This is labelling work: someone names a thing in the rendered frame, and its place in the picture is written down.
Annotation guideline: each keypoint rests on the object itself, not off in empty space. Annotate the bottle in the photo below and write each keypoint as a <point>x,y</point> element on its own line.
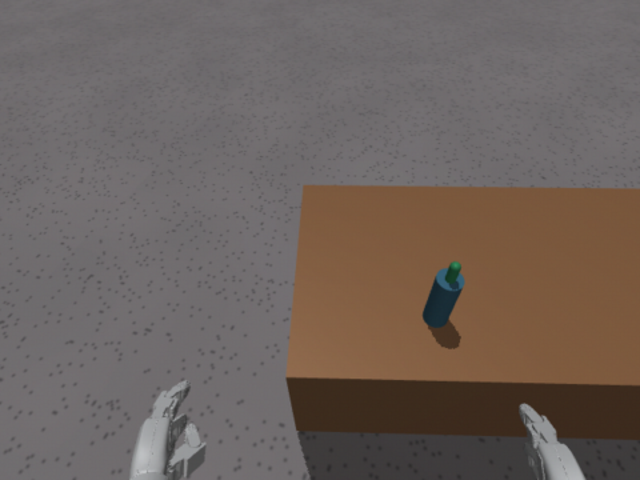
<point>445,291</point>

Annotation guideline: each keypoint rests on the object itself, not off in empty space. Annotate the left robot hand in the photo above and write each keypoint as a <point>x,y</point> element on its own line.
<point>157,436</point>

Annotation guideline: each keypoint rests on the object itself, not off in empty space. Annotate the right robot hand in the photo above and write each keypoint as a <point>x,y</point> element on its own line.
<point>548,459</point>

